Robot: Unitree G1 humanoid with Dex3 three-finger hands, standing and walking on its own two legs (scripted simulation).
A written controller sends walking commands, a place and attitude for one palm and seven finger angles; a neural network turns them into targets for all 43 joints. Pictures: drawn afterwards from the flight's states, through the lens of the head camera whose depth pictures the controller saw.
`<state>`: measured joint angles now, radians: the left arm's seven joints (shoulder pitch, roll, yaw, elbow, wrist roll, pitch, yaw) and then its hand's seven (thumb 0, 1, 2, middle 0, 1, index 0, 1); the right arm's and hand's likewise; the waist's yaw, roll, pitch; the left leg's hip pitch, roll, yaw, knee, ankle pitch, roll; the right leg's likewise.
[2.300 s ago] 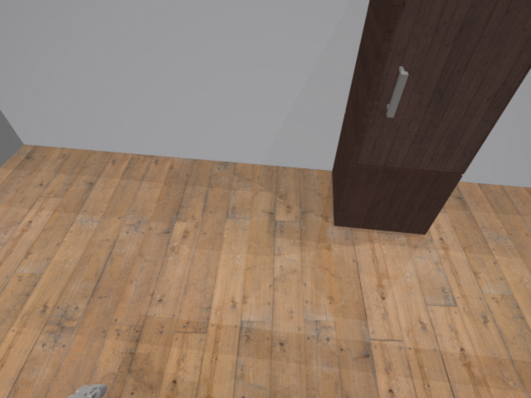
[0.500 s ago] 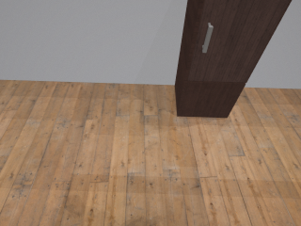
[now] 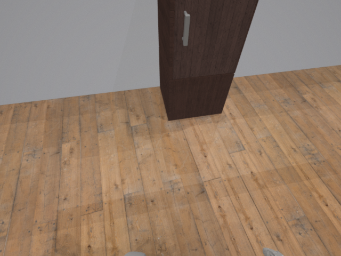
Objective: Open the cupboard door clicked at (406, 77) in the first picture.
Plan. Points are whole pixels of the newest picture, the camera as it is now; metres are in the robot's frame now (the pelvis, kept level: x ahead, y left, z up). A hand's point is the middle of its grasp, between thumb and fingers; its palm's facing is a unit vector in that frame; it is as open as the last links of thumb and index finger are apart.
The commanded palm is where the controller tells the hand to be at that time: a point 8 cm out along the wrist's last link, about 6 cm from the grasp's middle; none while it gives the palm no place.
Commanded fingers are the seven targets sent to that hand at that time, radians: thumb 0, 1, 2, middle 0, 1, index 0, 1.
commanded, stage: walk to a spot facing it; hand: left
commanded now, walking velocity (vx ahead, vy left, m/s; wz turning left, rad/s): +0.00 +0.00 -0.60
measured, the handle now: (185, 28) +1.07 +0.04 -0.03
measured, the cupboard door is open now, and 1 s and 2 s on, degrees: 0 0 0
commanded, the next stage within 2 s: none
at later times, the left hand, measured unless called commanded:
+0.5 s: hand (109, 247) +0.15 +0.18 -0.16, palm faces -0.35 -0.91 -0.24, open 7.4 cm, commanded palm none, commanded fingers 0.00 0.90 0.90 -0.20 -0.30 -0.20 -0.30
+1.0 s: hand (115, 229) +0.20 +0.18 -0.18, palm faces -0.56 -0.82 -0.16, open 7.4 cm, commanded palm none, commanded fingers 0.00 0.90 0.90 -0.20 -0.30 -0.20 -0.30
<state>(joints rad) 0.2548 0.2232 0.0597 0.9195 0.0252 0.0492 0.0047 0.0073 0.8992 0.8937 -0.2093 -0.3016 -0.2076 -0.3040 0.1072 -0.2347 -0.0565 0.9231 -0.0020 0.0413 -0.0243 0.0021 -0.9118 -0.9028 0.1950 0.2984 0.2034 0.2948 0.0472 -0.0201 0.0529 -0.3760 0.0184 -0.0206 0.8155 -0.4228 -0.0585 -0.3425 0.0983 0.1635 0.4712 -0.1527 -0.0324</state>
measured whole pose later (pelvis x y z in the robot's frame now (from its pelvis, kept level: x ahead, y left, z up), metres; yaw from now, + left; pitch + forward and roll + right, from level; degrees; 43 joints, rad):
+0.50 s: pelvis -0.03 +0.02 -0.01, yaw -20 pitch +0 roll -1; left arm 0.13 0.25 0.07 0.88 0.02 0.07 -0.04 0.01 0.91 0.89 -0.20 -0.30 -0.20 -0.30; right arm 0.27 -0.23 -0.05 0.94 -0.02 0.01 -0.01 0.00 -0.91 -0.90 0.20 0.30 0.21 0.30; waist -0.03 0.02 0.09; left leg -0.22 0.16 0.25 0.61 -0.37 -0.02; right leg -0.30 -0.03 -0.07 0.63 -0.33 0.04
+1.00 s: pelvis +0.05 +0.04 +0.00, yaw -38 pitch -1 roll -2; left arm 0.29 0.26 0.09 0.98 0.03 0.06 -0.04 0.01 0.90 0.89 -0.20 -0.30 -0.20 -0.30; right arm 0.28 -0.19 -0.02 0.90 -0.03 -0.05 -0.01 0.00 -0.91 -0.90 0.20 0.30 0.21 0.30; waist 0.01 -0.05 0.00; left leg -0.23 0.08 0.17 0.55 -0.32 0.03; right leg -0.44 0.02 0.03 1.05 -0.39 0.01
